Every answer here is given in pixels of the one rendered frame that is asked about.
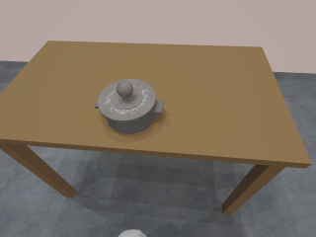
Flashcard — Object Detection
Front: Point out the table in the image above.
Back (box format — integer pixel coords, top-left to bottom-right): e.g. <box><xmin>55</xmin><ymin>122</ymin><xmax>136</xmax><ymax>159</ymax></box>
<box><xmin>0</xmin><ymin>40</ymin><xmax>312</xmax><ymax>215</ymax></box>

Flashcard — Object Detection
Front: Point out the knob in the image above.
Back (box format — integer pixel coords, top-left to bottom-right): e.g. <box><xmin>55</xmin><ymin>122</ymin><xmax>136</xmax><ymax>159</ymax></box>
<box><xmin>117</xmin><ymin>81</ymin><xmax>133</xmax><ymax>98</ymax></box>

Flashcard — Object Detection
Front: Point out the pot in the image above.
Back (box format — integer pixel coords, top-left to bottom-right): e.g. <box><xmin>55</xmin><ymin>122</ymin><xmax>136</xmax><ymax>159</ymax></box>
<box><xmin>95</xmin><ymin>100</ymin><xmax>164</xmax><ymax>134</ymax></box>

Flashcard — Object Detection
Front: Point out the lid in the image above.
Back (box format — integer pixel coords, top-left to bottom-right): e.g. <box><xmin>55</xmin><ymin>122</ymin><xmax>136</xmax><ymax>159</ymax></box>
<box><xmin>98</xmin><ymin>79</ymin><xmax>156</xmax><ymax>122</ymax></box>

